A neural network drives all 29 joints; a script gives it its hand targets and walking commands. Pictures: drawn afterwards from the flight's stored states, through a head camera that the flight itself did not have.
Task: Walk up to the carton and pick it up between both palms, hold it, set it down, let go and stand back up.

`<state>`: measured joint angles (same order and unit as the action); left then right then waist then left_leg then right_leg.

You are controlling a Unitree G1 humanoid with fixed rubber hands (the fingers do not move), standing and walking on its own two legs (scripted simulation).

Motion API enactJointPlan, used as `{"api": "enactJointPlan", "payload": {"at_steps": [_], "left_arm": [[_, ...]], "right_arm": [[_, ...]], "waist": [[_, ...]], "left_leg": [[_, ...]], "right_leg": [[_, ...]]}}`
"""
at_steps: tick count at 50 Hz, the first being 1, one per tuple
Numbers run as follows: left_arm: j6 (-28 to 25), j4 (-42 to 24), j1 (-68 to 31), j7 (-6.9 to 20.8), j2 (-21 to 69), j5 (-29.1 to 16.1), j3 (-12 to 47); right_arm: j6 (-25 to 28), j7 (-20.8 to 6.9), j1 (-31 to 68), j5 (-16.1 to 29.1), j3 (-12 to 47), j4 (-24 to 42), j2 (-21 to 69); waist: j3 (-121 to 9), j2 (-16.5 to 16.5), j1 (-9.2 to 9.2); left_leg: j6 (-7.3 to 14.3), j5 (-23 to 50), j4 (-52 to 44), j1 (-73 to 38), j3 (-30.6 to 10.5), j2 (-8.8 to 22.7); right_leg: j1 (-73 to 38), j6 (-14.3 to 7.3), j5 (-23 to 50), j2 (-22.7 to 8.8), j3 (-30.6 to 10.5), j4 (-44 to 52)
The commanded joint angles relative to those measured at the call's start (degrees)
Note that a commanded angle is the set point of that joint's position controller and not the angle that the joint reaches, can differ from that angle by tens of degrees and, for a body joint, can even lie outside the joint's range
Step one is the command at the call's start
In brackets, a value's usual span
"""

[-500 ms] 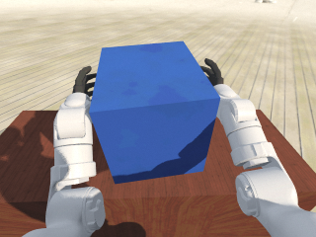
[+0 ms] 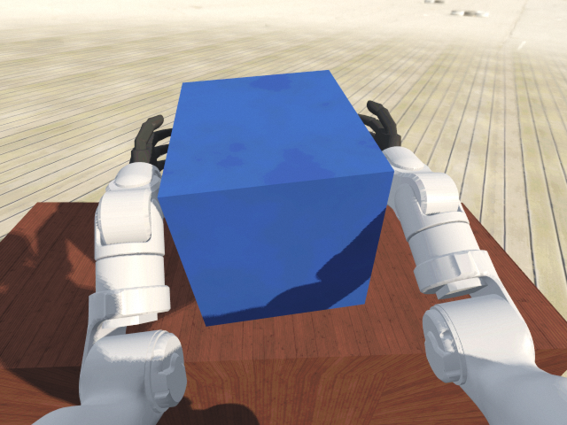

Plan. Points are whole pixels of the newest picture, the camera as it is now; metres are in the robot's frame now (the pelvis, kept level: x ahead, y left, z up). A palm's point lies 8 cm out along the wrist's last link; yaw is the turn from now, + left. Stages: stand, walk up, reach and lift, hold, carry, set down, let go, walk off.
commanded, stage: hold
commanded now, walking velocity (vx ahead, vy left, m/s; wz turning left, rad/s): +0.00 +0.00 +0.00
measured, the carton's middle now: (271, 190) +0.37 +0.01 +0.21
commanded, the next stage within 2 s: none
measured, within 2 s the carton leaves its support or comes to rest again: neither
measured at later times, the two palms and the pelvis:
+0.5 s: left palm (151, 171) +0.36 +0.16 +0.25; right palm (386, 159) +0.36 -0.15 +0.27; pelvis +0.00 +0.00 +0.00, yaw +0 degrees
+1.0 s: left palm (147, 176) +0.36 +0.17 +0.24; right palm (381, 158) +0.36 -0.14 +0.27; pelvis +0.00 +0.00 +0.00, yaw +0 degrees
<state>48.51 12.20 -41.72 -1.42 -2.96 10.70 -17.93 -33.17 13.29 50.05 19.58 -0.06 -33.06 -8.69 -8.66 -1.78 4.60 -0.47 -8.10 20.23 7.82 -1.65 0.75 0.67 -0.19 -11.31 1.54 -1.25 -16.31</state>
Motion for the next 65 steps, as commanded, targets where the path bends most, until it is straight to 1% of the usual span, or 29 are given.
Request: {"api": "enactJointPlan", "payload": {"at_steps": [1, 5, 6, 8, 10, 12, 14, 15, 19, 24, 26, 29, 31, 32, 37, 38, 40, 45, 46, 47, 49, 51, 54, 56, 58, 60, 62, 63, 65], "left_arm": [[-4.0, -7.2, -48.6, 8.8, 31.3, -9.3, 26.6], [-4.2, -11.1, -50.1, 8.1, 33.0, -10.6, 29.3], [-4.3, -11.6, -50.2, 7.8, 32.9, -10.8, 29.2], [-4.2, -12.3, -50.3, 7.3, 33.7, -11.7, 30.4], [-4.2, -11.3, -50.7, 7.1, 33.0, -11.1, 29.4], [-4.4, -12.7, -51.0, 6.9, 33.9, -11.9, 30.7], [-4.1, -10.2, -50.8, 6.9, 32.7, -10.7, 29.0], [-4.1, -9.4, -50.4, 7.0, 32.4, -10.7, 28.4], [-3.9, -5.4, -49.7, 7.6, 32.4, -9.4, 26.9], [-5.0, -5.2, -50.7, 7.9, 32.7, -10.8, 26.9], [-5.4, -5.6, -51.5, 7.9, 32.4, -11.0, 26.6], [-5.5, -5.3, -51.1, 8.1, 31.9, -11.2, 25.8], [-5.2, -3.6, -51.6, 8.1, 31.1, -10.4, 25.0], [-5.4, -5.6, -52.5, 8.0, 31.5, -10.9, 26.0], [-4.7, -6.3, -49.5, 8.4, 30.6, -10.4, 25.9], [-4.8, -7.8, -50.0, 8.4, 31.3, -10.9, 26.8], [-4.4, -6.2, -50.6, 8.4, 31.2, -10.4, 26.2], [-4.3, -9.1, -51.4, 7.9, 31.5, -10.9, 27.5], [-4.2, -10.2, -50.8, 7.9, 31.9, -11.4, 28.0], [-4.0, -8.5, -51.8, 8.0, 31.8, -11.1, 27.4], [-4.1, -10.6, -51.1, 7.8, 33.4, -12.2, 29.3], [-4.1, -10.8, -51.1, 7.6, 33.3, -12.2, 29.3], [-4.1, -11.2, -50.6, 7.4, 33.0, -12.0, 29.2], [-3.6, -8.6, -48.6, 7.6, 31.7, -10.5, 27.6], [-3.4, -9.3, -48.1, 7.9, 32.0, -10.4, 28.0], [-3.3, -8.7, -47.5, 8.2, 32.1, -10.2, 28.0], [-3.9, -9.9, -49.5, 8.1, 32.3, -10.9, 28.1], [-4.2, -9.9, -51.3, 8.0, 32.1, -11.0, 28.4], [-4.3, -9.6, -51.8, 7.7, 32.0, -11.2, 28.2]], "right_arm": [[0.7, -6.8, 46.7, 8.0, 16.7, 12.5, 36.0], [1.1, -7.5, 48.0, 9.9, 17.9, 15.3, 36.2], [1.0, -7.6, 48.3, 10.1, 18.2, 16.2, 36.3], [1.1, -7.6, 48.0, 10.4, 17.7, 17.1, 35.8], [0.8, -8.0, 47.0, 9.5, 16.8, 15.1, 35.5], [1.4, -8.4, 48.2, 9.7, 17.6, 16.8, 36.2], [1.0, -8.6, 47.8, 8.6, 16.5, 14.1, 35.5], [0.9, -8.6, 48.3, 8.3, 16.8, 13.9, 36.1], [1.3, -8.4, 49.6, 7.4, 16.2, 12.3, 36.0], [1.6, -7.8, 50.9, 8.8, 17.8, 14.1, 37.6], [1.6, -7.4, 52.0, 9.5, 18.4, 15.4, 38.4], [1.4, -6.9, 51.1, 9.6, 18.4, 14.8, 38.7], [1.1, -7.0, 51.2, 9.1, 17.4, 13.2, 37.9], [1.2, -7.1, 51.1, 9.4, 17.7, 13.6, 38.8], [0.5, -6.3, 48.6, 11.2, 19.0, 15.0, 37.5], [0.5, -6.2, 48.4, 11.3, 19.1, 15.6, 37.6], [0.3, -6.4, 49.3, 10.3, 17.8, 14.6, 36.8], [0.0, -6.8, 49.0, 10.8, 18.4, 15.5, 37.0], [-0.2, -6.8, 47.6, 10.9, 18.3, 15.1, 37.0], [-0.2, -6.9, 48.3, 10.7, 17.3, 14.3, 36.4], [0.0, -7.1, 47.9, 10.6, 17.3, 16.1, 36.2], [0.2, -7.2, 48.9, 10.5, 17.6, 17.3, 36.5], [0.2, -7.3, 48.1, 10.6, 17.8, 17.6, 36.2], [-0.4, -7.2, 47.0, 9.3, 16.8, 15.3, 34.8], [-0.2, -7.4, 46.3, 9.2, 17.3, 14.6, 34.6], [-0.1, -7.4, 47.0, 9.5, 17.3, 15.2, 34.5], [0.1, -7.5, 48.5, 10.0, 18.5, 16.4, 36.3], [0.2, -7.5, 49.1, 9.8, 17.7, 15.9, 36.2], [0.3, -7.5, 49.9, 10.2, 18.1, 15.9, 36.9]], "waist": [[-14.6, 4.1, -0.03], [-19.2, 6.6, 0.35], [-20.2, 6.1, 0.26], [-20.7, 6.9, 0.56], [-18.4, 6.6, 0.7], [-20.5, 5.9, 0.51], [-18.3, 5.6, 0.24], [-18.1, 4.0, -0.22], [-16.0, 4.1, -0.57], [-19.7, 2.9, -0.01], [-20.5, 2.3, -0.4], [-20.0, 1.3, -0.7], [-17.5, 2.5, -0.89], [-18.5, 2.6, -0.89], [-18.9, 2.6, -0.53], [-19.4, 3.2, 0.0], [-17.5, 3.3, -0.46], [-18.7, 4.7, -0.59], [-19.2, 4.1, 0.34], [-17.4, 4.7, 0.45], [-20.2, 6.5, 0.94], [-20.2, 6.1, 0.31], [-21.3, 5.5, 0.49], [-18.0, 4.6, 0.47], [-17.1, 4.1, 0.08], [-17.5, 4.9, 0.19], [-19.7, 3.8, -0.16], [-19.5, 4.4, 0.26], [-19.2, 4.4, -0.39]], "left_leg": [[-0.6, 8.4, -1.2, -11.9, -0.1, -1.5], [-1.8, 14.0, 0.3, -13.8, -0.4, -1.4], [-1.9, 14.7, 0.7, -14.4, -0.2, -1.5], [-2.3, 14.7, 0.8, -15.5, -0.7, -1.3], [-2.3, 12.7, 0.1, -14.5, -0.6, -1.2], [-1.9, 12.4, 0.0, -14.9, -0.6, -1.2], [-1.5, 10.0, -0.8, -13.3, -0.7, -1.1], [-0.9, 8.6, -1.1, -13.0, -0.4, -1.3], [-0.3, 6.4, -1.8, -11.5, 0.2, -1.5], [-0.2, 9.3, -0.5, -12.2, 0.2, -2.0], [0.0, 10.1, 0.0, -12.6, 0.2, -2.3], [0.3, 9.0, -0.1, -12.5, 0.1, -2.4], [0.5, 7.1, -0.8, -11.9, 0.3, -2.2], [0.5, 7.8, -0.6, -12.0, 0.0, -2.1], [-0.1, 12.4, 0.5, -13.7, -0.2, -2.4], [-0.4, 12.3, 0.5, -13.6, -0.4, -2.4], [-0.3, 9.6, -0.2, -13.4, -0.3, -2.1], [-1.1, 12.4, 0.4, -13.3, -0.4, -1.7], [-1.1, 12.5, 0.5, -14.2, -0.4, -1.9], [-1.1, 10.5, -0.1, -13.1, -0.5, -1.8], [-1.8, 12.2, 0.4, -13.5, -0.4, -1.8], [-1.7, 12.8, 0.4, -13.6, -0.7, -1.6], [-1.7, 13.4, 0.6, -14.0, -0.6, -1.6], [-1.4, 11.9, 0.1, -13.2, -0.4, -1.7], [-1.4, 11.8, -0.4, -13.5, -0.5, -1.6], [-1.3, 11.5, -0.5, -12.8, -0.4, -1.5], [-1.0, 11.4, -0.2, -13.4, -0.2, -1.7], [-1.1, 11.2, 0.0, -13.4, -0.4, -1.8], [-1.0, 11.8, 0.1, -13.0, -0.4, -1.7]], "right_leg": [[6.2, 2.8, 10.5, 1.7, 0.6, 2.9], [4.6, 2.4, 13.6, 2.5, 0.6, 1.9], [4.4, 2.5, 14.4, 2.7, 0.7, 1.8], [4.9, 2.3, 14.2, 2.8, 0.7, 2.0], [6.4, 2.0, 11.5, 2.9, 0.8, 2.3], [6.4, 2.2, 10.6, 2.8, 0.7, 2.5], [7.0, 2.1, 8.6, 2.6, 0.7, 2.7], [7.1, 2.3, 8.1, 2.3, 0.5, 3.1], [6.7, 2.5, 6.7, 2.0, 0.2, 3.4], [4.3, 3.0, 11.9, 1.8, -0.1, 2.6], [4.3, 3.5, 14.2, 1.7, -0.2, 2.2], [4.9, 3.8, 13.9, 1.5, -0.5, 2.3], [6.4, 3.5, 11.1, 1.1, -0.6, 2.9], [6.3, 3.3, 11.2, 1.2, -0.6, 2.9], [3.7, 3.9, 19.1, 1.5, -0.8, 1.8], [4.3, 3.8, 18.2, 1.4, -0.5, 1.8], [6.8, 3.4, 13.8, 1.5, -0.6, 2.6], [5.6, 3.0, 14.6, 2.2, -0.2, 2.1], [5.3, 3.1, 15.6, 2.2, -0.3, 2.2], [6.4, 2.8, 12.8, 2.0, -0.3, 2.6], [5.8, 2.4, 13.0, 2.3, 0.0, 2.4], [5.7, 2.5, 13.3, 2.5, 0.3, 2.2], [4.5, 2.8, 14.4, 2.6, 0.2, 1.8], [5.2, 2.9, 13.8, 2.2, 0.1, 2.4], [5.6, 2.7, 13.3, 2.3, -0.1, 2.7], [4.9, 2.5, 12.1, 2.4, 0.1, 2.8], [4.6, 2.7, 13.0, 2.3, 0.1, 2.4], [5.7, 2.7, 13.0, 2.0, -0.2, 2.4], [5.4, 2.8, 13.6, 2.2, 0.1, 2.1]]}}
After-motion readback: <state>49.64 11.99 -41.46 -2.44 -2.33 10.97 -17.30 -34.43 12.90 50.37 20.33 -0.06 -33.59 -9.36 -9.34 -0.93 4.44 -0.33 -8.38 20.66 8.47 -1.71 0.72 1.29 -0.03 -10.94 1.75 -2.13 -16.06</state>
